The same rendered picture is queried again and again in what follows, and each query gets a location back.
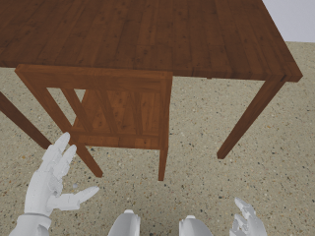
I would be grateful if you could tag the table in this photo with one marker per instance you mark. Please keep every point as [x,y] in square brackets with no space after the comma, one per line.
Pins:
[213,39]

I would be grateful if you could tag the robot left forearm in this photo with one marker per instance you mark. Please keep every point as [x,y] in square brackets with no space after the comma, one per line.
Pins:
[32,224]

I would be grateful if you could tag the left robot thigh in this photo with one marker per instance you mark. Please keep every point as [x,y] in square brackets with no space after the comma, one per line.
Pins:
[126,224]

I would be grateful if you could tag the robot right hand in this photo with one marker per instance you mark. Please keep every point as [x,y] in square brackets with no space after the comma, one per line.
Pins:
[252,227]

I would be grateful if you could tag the chair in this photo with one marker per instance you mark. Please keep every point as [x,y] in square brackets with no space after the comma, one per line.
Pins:
[121,108]

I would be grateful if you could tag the left robot shin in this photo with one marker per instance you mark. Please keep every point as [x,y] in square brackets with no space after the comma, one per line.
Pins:
[128,211]

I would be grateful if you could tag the robot left hand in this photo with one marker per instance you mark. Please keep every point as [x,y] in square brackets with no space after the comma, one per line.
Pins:
[47,179]

